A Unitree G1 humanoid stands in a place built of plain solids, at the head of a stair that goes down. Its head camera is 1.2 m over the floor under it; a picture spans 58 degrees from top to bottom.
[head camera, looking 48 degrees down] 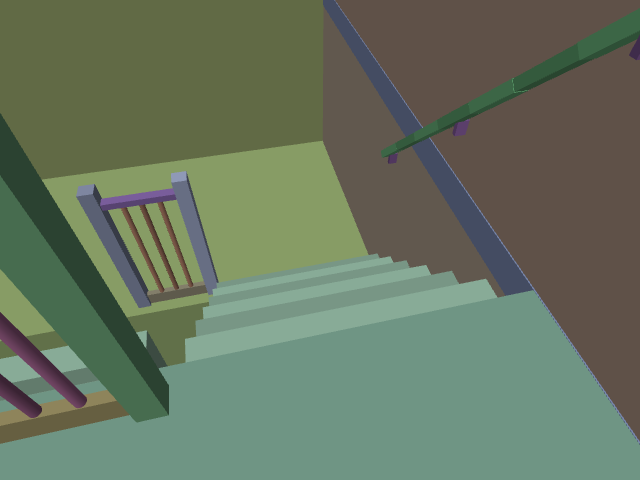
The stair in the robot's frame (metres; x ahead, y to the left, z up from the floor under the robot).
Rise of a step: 0.21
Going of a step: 0.21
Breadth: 1.20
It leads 13 degrees to the left of straight ahead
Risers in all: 7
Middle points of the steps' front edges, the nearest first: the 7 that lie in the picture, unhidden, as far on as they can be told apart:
0.72 -0.14 0.00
0.92 -0.09 -0.21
1.13 -0.04 -0.42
1.34 0.01 -0.64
1.54 0.05 -0.85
1.75 0.10 -1.06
1.96 0.15 -1.28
